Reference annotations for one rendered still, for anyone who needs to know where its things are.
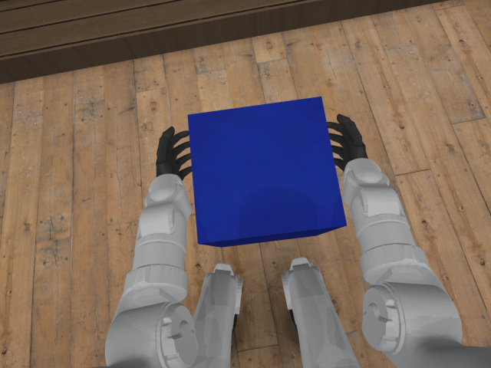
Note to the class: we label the right robot upper arm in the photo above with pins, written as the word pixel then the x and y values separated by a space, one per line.
pixel 417 326

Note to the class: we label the robot right forearm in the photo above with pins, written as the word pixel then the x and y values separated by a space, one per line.
pixel 388 249

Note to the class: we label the carton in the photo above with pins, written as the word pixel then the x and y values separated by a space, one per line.
pixel 264 173

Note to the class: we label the left robot hand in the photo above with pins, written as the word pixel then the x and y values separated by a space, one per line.
pixel 166 155

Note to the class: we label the left robot upper arm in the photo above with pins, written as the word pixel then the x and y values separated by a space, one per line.
pixel 155 336

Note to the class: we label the right robot foot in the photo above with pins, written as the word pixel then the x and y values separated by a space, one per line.
pixel 293 319

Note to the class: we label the robot right thigh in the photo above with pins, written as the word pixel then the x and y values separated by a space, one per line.
pixel 323 342

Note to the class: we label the robot left forearm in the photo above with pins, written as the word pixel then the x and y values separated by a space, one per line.
pixel 158 267

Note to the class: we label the right robot hand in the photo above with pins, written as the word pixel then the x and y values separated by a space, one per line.
pixel 351 141

